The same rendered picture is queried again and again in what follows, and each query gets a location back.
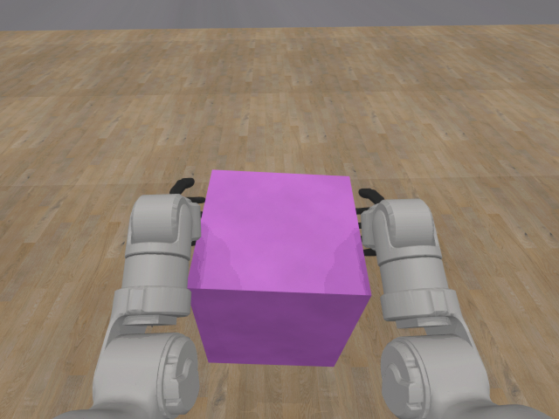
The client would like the right robot forearm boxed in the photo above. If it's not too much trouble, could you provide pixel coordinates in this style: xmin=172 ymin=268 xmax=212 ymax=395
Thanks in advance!
xmin=361 ymin=198 xmax=490 ymax=395

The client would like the carton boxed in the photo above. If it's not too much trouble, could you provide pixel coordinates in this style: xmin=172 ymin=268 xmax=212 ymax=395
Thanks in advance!
xmin=187 ymin=169 xmax=371 ymax=367

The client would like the left robot hand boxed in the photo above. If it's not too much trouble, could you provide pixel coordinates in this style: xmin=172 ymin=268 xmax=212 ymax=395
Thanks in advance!
xmin=169 ymin=178 xmax=205 ymax=246

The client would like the right robot upper arm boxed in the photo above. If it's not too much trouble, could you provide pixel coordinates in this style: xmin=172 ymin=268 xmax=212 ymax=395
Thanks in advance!
xmin=381 ymin=334 xmax=554 ymax=419

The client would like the right robot hand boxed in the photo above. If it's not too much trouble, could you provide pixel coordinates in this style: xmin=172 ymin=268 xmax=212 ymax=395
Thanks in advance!
xmin=355 ymin=189 xmax=384 ymax=256

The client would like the left robot upper arm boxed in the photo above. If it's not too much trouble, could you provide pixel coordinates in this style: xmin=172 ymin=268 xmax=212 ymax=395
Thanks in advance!
xmin=52 ymin=333 xmax=200 ymax=419

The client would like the left robot forearm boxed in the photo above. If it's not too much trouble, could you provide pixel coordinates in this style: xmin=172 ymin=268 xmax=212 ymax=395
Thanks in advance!
xmin=93 ymin=194 xmax=201 ymax=389

